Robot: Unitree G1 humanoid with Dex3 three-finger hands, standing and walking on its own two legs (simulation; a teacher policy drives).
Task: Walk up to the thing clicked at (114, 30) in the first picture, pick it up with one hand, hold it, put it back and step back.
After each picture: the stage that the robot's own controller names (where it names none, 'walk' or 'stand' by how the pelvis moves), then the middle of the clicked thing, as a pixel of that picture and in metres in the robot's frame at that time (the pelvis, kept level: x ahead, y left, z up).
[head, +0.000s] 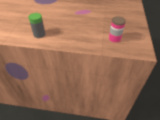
stand; (116, 29) +0.69 -0.14 +0.01
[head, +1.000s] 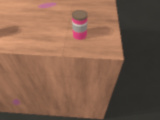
walk; (79, 25) +0.62 +0.08 +0.05
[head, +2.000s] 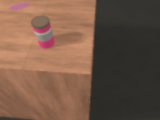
stand; (43, 32) +0.53 +0.20 +0.06
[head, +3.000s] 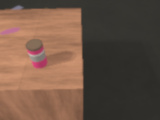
stand; (37, 54) +0.51 +0.22 +0.02
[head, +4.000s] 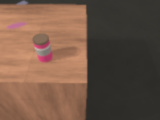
stand; (43, 48) +0.53 +0.21 +0.01
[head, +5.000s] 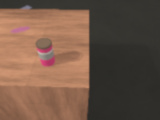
stand; (46, 52) +0.53 +0.20 +0.01
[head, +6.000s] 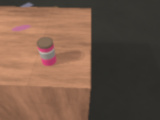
stand; (47, 52) +0.52 +0.19 +0.01
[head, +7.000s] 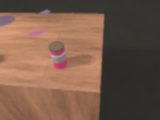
rise first; (58, 55) +0.52 +0.18 +0.01
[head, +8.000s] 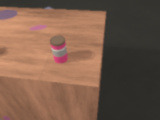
go down; (59, 49) +0.54 +0.17 +0.02
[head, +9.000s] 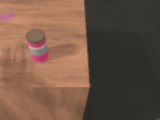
go down; (38, 46) +0.50 +0.16 +0.04
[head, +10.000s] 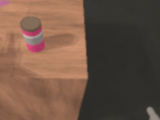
close in; (33, 35) +0.52 +0.16 +0.06
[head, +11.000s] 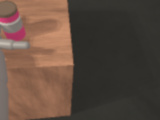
close; (11, 22) +0.54 +0.19 +0.09
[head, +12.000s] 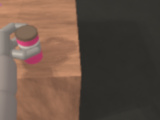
lift; (30, 45) +0.46 +0.16 +0.08
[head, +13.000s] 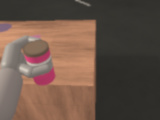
lift; (40, 63) +0.31 +0.15 +0.20
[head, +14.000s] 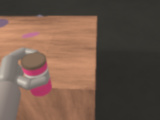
hold; (37, 75) +0.31 +0.16 +0.16
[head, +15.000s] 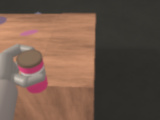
hold; (33, 72) +0.31 +0.17 +0.16
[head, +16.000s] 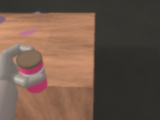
hold; (33, 72) +0.31 +0.17 +0.16
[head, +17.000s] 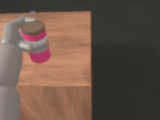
crouch; (37, 42) +0.41 +0.16 +0.19
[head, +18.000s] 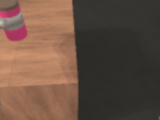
lower; (11, 20) +0.50 +0.19 +0.18
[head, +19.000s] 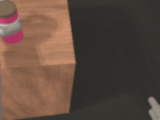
lower; (8, 23) +0.52 +0.18 +0.09
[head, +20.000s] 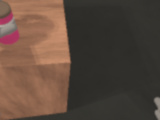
lower; (3, 24) +0.52 +0.19 +0.09
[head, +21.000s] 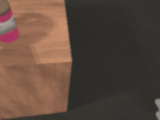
lower; (3, 22) +0.52 +0.19 +0.09
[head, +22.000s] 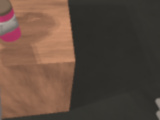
rest; (5, 21) +0.52 +0.19 +0.09
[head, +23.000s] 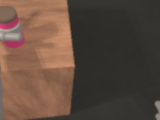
open; (9, 28) +0.51 +0.19 +0.08
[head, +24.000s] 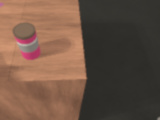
sink last; (28, 42) +0.48 +0.18 +0.07
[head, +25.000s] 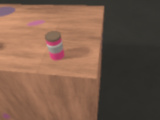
stand; (55, 46) +0.54 +0.19 +0.06
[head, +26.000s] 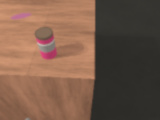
stand; (46, 44) +0.51 +0.17 +0.06
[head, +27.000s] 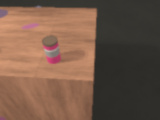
stand; (52, 50) +0.54 +0.18 +0.02
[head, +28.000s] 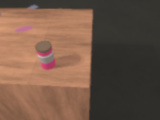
stand; (46, 55) +0.51 +0.20 +0.01
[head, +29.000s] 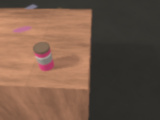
stand; (44, 57) +0.50 +0.20 +0.01
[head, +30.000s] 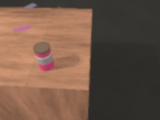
stand; (44, 57) +0.49 +0.20 +0.01
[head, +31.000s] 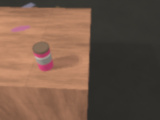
stand; (43, 56) +0.49 +0.20 +0.01
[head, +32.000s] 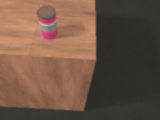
walk; (48, 23) +0.56 +0.16 +0.04
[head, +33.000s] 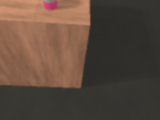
walk; out of the picture +0.74 +0.21 +0.03
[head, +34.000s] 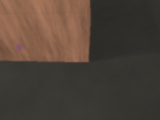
walk; out of the picture +1.08 +0.27 +0.04
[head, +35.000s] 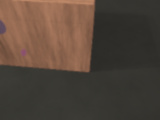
stand; out of the picture +1.11 +0.17 +0.03
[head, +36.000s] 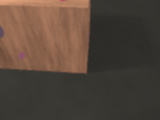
stand; out of the picture +1.14 +0.18 +0.01
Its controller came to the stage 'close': yes
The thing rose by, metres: 0.20
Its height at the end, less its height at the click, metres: +0.00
